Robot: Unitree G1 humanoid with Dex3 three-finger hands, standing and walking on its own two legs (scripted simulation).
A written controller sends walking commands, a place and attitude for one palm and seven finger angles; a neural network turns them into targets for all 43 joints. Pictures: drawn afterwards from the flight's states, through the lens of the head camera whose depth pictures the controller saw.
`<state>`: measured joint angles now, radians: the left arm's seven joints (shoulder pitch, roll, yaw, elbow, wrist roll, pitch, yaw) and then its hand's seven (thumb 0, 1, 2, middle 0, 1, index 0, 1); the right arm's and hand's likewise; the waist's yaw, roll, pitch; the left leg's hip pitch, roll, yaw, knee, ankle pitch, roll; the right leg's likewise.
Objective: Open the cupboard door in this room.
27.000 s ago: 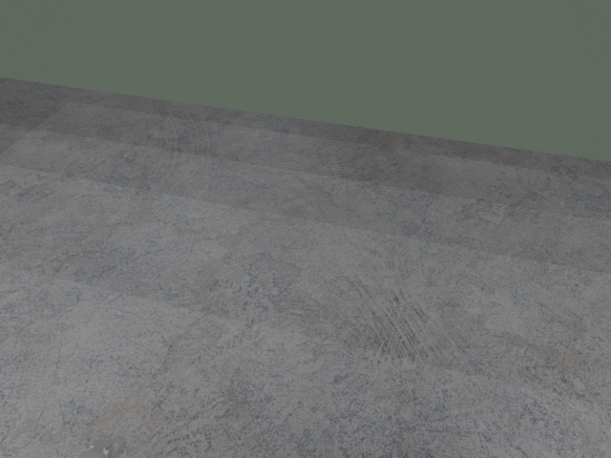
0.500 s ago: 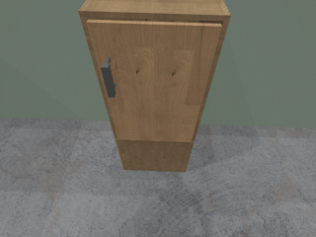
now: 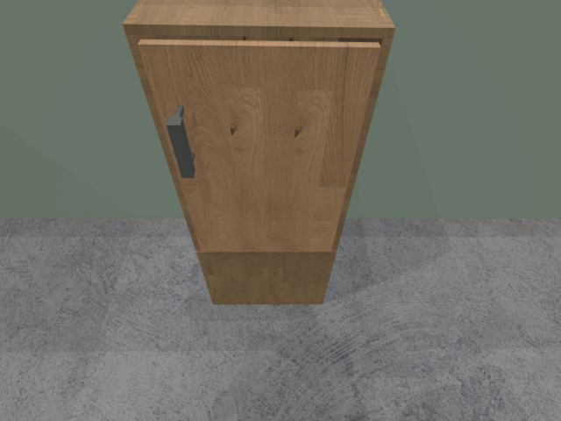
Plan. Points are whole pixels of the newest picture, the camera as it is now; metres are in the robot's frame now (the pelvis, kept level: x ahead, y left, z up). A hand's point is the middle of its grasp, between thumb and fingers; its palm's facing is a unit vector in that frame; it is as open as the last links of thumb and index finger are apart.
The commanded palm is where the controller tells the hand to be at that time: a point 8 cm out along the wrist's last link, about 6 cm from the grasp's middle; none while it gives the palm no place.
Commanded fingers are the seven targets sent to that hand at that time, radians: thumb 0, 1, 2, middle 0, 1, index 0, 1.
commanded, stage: look again from close up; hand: left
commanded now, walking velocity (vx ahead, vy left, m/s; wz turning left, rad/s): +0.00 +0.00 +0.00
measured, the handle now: (184, 142) +0.57 +0.21 +0.06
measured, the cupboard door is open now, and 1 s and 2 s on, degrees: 0 0 0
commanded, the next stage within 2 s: raise the hand with hooked fingers in 0.44 s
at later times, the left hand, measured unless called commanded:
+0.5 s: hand out of the picture -0.02 +0.15 -0.17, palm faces +0.01 -0.98 -0.20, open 7.4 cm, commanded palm none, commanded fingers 0.00 0.90 0.90 -0.20 -0.30 -0.20 -0.30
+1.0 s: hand out of the picture +0.12 +0.17 -0.06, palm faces +0.11 -0.99 +0.02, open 8.8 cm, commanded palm +0.12 +0.23 -0.03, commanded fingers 0.00 0.34 0.66 -0.24 -0.66 -0.24 -0.66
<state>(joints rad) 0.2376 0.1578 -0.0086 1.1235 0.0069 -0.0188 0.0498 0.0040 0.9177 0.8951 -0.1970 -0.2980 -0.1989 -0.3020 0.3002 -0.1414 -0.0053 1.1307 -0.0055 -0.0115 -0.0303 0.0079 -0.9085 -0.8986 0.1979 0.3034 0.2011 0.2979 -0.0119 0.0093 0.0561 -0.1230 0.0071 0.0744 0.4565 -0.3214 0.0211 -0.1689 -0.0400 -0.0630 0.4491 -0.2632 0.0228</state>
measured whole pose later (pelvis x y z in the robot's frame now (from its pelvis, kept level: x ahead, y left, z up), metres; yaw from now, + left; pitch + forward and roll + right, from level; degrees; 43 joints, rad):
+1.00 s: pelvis -0.04 -0.04 -0.06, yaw +2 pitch +10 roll +1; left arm 0.47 0.19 0.21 0.17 -0.26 -0.44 -0.34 0.01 0.57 0.75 -0.23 -0.52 -0.23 -0.52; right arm 0.14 -0.29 -0.09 0.47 0.02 -0.24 -0.02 0.01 -0.91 -0.90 0.20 0.30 0.20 0.30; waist 0.03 -0.06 -0.10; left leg -0.66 0.04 0.02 0.99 -0.50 -0.02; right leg -0.70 -0.04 -0.10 1.00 -0.47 -0.04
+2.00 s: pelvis -0.03 +0.00 -0.03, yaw +2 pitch +6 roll -2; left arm 0.03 0.38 0.37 0.25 -0.32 -0.15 -0.41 -0.01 -0.48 0.31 -0.30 -1.19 -0.30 -1.19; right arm 0.25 -0.26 0.06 0.56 0.04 -0.23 -0.08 0.02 -0.90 -0.90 0.20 0.30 0.21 0.30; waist 0.03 0.04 -0.06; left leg -0.47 0.02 0.02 0.80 -0.43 0.02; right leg -0.48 -0.04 -0.10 0.73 -0.35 0.01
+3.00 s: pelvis -0.04 -0.01 -0.02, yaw +2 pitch +6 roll -1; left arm -0.32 0.43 0.40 0.60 -0.28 -0.18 -0.45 -0.01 -0.50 0.30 -0.30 -1.20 -0.30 -1.20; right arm 0.26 -0.28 0.06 0.61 0.05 -0.20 -0.11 0.02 -0.90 -0.90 0.20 0.30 0.21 0.30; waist 0.00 0.02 -0.02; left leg -0.47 0.02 0.02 0.75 -0.38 0.01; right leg -0.48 -0.04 -0.10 0.70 -0.32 -0.01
